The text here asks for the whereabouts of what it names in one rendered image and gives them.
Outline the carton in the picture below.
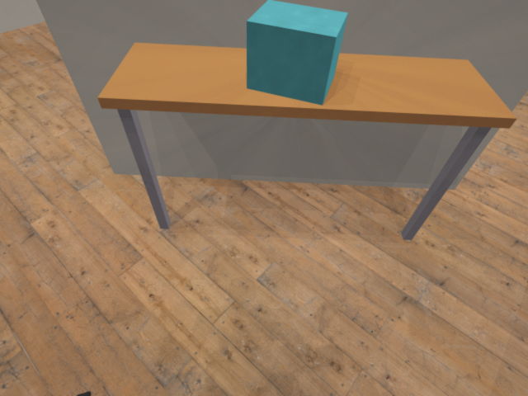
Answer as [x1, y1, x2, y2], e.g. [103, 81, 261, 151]
[247, 0, 348, 105]

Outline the table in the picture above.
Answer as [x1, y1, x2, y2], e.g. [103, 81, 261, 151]
[97, 43, 517, 240]

